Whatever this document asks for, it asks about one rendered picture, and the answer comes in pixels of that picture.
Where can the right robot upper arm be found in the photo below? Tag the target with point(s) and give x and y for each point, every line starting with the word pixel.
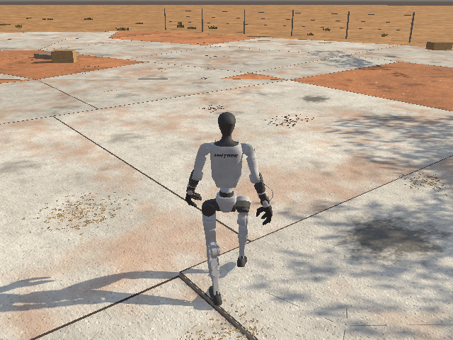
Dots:
pixel 249 151

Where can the humanoid robot torso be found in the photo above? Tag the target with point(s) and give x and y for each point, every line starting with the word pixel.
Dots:
pixel 226 165

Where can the right robot forearm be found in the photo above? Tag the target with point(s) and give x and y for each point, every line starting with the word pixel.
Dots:
pixel 261 191

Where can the left robot hand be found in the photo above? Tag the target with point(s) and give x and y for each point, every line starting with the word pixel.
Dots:
pixel 195 196

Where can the right robot hand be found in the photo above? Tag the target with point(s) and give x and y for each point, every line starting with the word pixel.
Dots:
pixel 268 214

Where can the left robot forearm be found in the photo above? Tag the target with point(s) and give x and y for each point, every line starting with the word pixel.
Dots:
pixel 192 184

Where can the robot head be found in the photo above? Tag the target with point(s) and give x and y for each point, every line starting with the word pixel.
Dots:
pixel 226 123

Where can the left robot upper arm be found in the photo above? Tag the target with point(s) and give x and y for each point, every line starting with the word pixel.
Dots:
pixel 200 161

